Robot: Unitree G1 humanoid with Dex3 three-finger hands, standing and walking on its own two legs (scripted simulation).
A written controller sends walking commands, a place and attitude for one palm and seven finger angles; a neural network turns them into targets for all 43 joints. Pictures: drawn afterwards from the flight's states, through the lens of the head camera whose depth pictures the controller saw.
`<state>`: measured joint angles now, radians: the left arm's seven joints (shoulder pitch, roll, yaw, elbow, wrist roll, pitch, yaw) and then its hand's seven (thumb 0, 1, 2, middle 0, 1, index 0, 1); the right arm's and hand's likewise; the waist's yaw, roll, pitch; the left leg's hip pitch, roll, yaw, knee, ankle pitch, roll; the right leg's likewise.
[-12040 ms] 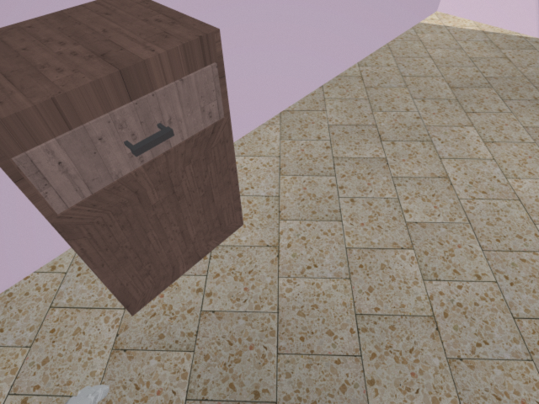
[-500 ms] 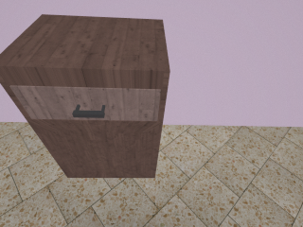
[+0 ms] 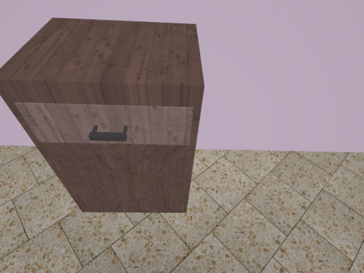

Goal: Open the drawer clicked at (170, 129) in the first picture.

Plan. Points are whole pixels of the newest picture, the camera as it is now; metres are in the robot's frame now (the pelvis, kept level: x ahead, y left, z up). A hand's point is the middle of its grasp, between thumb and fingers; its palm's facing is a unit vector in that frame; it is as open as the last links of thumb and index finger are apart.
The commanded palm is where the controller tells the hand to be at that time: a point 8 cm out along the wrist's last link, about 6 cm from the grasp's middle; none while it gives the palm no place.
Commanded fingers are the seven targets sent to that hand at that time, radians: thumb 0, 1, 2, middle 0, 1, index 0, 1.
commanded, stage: come to a stop and stand still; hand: left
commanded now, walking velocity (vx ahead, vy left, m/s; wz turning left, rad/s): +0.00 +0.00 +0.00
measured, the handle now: (109, 132) +0.54 +0.27 -0.06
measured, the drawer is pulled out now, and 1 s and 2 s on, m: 0.00 0.00 0.00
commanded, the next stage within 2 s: look again from close up in 0.02 s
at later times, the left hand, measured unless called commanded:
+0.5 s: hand out of the picture -0.02 +0.16 -0.18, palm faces +0.03 -0.99 -0.15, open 7.4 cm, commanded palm none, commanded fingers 0.00 0.90 0.90 -0.20 -0.30 -0.20 -0.30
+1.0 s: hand out of the picture -0.02 +0.15 -0.18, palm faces +0.01 -0.99 -0.17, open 7.4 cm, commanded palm none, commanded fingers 0.00 0.90 0.90 -0.20 -0.30 -0.20 -0.30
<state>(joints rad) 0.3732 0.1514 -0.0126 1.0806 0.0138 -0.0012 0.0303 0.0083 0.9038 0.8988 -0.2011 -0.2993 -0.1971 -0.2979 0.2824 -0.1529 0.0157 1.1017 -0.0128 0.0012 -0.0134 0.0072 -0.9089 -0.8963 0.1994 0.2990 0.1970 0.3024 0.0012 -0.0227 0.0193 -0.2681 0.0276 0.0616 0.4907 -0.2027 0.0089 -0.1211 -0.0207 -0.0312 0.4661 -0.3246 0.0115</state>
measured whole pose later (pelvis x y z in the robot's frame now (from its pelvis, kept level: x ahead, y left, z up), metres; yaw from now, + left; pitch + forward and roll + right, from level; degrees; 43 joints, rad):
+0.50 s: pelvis +0.01 +0.00 +0.00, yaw +0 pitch -1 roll +0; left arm 0.37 0.13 -0.01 1.09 0.02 -0.01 0.04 0.01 0.90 0.90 -0.20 -0.30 -0.20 -0.30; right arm 0.29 -0.14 0.01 1.12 -0.01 -0.01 -0.02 0.01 -0.92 -0.90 0.20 0.30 0.20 0.30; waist 0.00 -0.02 0.01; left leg -0.25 0.02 0.07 0.46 -0.20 0.01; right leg -0.11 -0.02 -0.02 0.44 -0.32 0.01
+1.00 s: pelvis +0.00 +0.00 +0.00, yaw -1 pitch -1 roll -1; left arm 0.36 0.11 -0.02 1.09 0.02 -0.03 0.05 0.01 0.90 0.90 -0.20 -0.30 -0.20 -0.30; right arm 0.28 -0.16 0.01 1.08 -0.01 0.00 -0.02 0.02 -0.93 -0.90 0.20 0.30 0.20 0.30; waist 0.00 0.01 0.03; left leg -0.28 0.05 0.06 0.51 -0.22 0.00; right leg -0.12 0.00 -0.03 0.44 -0.31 0.00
